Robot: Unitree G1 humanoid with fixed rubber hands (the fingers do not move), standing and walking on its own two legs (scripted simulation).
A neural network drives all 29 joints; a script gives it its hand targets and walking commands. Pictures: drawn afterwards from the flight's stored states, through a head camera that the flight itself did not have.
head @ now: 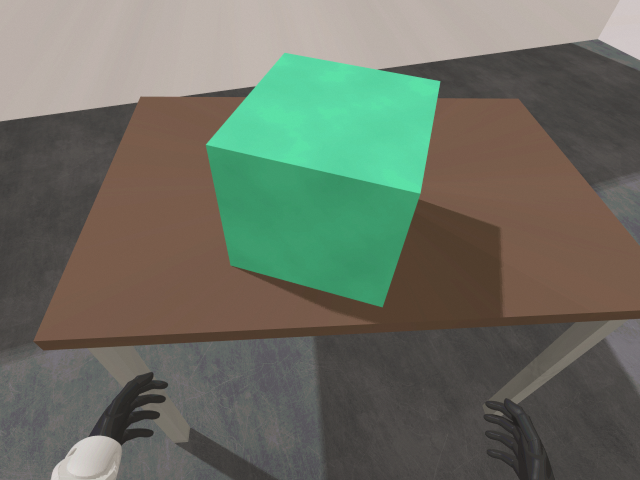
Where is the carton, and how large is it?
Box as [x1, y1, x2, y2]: [206, 53, 439, 306]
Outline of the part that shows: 284,53 206,144 230,264 382,306 419,196 439,81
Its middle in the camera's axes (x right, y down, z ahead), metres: +0.02 -0.10 +0.64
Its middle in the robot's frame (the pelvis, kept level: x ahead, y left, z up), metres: +0.56 +0.02 +0.06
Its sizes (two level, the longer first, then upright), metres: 0.285 0.266 0.246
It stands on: a table, 0.71 m high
